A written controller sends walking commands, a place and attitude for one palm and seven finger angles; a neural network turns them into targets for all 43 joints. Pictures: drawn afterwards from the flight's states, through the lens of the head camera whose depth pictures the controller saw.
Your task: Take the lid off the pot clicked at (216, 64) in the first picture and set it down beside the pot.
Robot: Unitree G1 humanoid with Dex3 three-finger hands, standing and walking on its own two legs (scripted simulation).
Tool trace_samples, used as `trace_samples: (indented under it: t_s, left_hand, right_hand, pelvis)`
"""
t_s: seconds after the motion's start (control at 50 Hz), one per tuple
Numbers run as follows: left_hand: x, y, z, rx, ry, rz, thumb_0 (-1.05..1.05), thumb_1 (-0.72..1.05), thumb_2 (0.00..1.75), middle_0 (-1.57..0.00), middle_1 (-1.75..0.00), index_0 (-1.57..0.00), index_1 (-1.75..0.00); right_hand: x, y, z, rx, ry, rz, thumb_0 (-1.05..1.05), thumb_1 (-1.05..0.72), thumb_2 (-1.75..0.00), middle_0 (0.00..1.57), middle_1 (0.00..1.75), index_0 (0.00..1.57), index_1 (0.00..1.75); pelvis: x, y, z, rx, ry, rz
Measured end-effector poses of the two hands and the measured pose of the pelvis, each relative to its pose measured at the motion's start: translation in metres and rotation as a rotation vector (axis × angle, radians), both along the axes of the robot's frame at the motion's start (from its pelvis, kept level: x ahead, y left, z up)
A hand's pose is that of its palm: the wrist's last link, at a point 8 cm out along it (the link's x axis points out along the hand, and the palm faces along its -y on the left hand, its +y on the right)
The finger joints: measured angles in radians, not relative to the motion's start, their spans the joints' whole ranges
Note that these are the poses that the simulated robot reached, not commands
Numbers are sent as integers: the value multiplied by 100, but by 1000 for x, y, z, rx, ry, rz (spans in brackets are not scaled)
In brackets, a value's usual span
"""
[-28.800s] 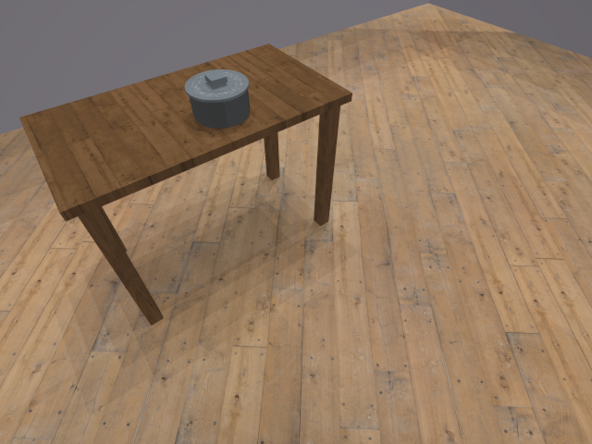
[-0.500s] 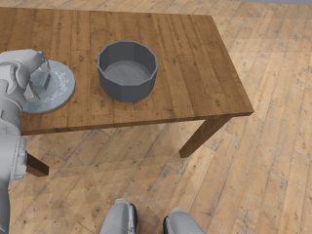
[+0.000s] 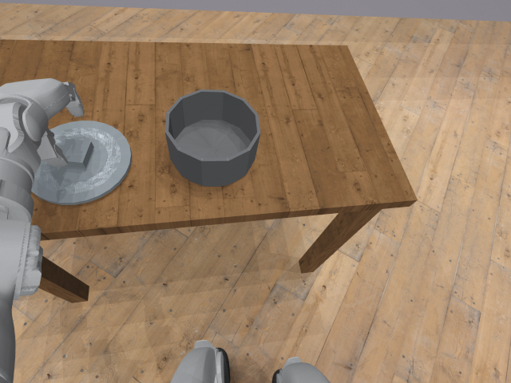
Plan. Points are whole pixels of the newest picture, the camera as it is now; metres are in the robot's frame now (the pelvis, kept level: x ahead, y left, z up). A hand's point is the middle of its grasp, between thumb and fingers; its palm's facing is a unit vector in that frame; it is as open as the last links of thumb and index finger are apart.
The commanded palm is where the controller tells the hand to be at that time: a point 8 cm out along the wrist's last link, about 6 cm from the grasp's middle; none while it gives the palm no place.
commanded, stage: raise the empty hand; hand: left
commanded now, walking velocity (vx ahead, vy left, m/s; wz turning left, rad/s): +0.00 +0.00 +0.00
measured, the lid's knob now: (74, 153) +0.51 +0.30 -0.04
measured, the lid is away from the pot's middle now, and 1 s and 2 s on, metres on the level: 0.25 0.25 0.25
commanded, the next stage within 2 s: draw the hand back to the body in 0.82 s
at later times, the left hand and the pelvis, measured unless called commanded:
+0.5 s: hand (45, 110) +0.48 +0.28 +0.10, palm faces -0.38 -0.11 -0.92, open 11.0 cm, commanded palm +0.51 +0.27 +0.17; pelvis +0.01 -0.01 +0.02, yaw +1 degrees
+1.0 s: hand (39, 92) +0.48 +0.28 +0.13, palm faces -0.41 -0.11 -0.91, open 11.0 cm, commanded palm +0.49 +0.28 +0.19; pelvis +0.03 -0.04 +0.03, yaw +1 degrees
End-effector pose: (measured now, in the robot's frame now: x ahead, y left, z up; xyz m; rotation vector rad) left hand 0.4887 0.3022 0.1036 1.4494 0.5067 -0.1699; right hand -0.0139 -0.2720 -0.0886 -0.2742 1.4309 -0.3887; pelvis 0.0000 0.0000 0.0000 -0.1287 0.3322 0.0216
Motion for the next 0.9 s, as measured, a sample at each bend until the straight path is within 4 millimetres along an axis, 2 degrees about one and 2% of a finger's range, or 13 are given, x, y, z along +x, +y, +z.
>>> trace_samples:
  t_s: [0.22, 0.52, 0.76, 0.9]
  left_hand:
    - [-1, -3, 23, 8, -23, -6, 1, -3, 70, -38, -83, -38, -83]
    - [-3, -19, 56, 23, -34, 2, 1, -3, 70, -38, -83, -39, -83]
    - [1, -22, 84, 23, -32, 15, 1, -3, 70, -38, -83, -39, -83]
    - [1, -22, 87, 28, 1, 10, 1, -3, 70, -38, -83, -38, -83]
  right_hand:
    - [16, -2, 5, 21, -31, 1, 0, -90, -90, 21, 30, 20, 30]
    - [40, -11, 8, 51, -98, 27, 0, -90, -90, 21, 30, 20, 30]
    - [44, -26, 13, 43, -107, 26, 0, -90, -90, 21, 30, 20, 30]
    - [48, -37, 15, 40, -99, 17, 0, -90, -90, 21, 30, 20, 30]
  pelvis:
    - [8, -1, 10, 15, -30, 2]
    - [12, -10, 20, 42, -77, 8]
    - [21, -23, 27, 57, -97, 8]
    - [26, -31, 30, 63, -100, 6]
